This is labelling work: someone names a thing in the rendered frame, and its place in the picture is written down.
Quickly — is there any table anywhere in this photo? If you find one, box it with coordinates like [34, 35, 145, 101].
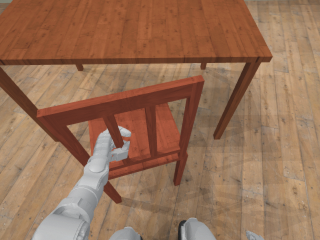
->
[0, 0, 273, 142]

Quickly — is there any chair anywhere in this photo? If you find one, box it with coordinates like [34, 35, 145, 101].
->
[36, 75, 205, 204]

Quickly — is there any robot left thigh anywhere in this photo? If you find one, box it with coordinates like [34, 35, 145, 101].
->
[109, 228, 141, 240]

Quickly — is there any robot right shin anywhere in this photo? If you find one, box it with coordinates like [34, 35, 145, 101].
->
[184, 218, 198, 224]

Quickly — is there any left robot forearm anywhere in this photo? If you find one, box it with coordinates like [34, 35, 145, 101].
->
[31, 154, 110, 240]

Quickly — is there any left robot upper arm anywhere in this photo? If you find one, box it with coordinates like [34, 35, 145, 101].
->
[34, 214, 90, 240]

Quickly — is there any robot left hand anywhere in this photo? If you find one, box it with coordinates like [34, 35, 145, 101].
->
[93, 126, 132, 162]

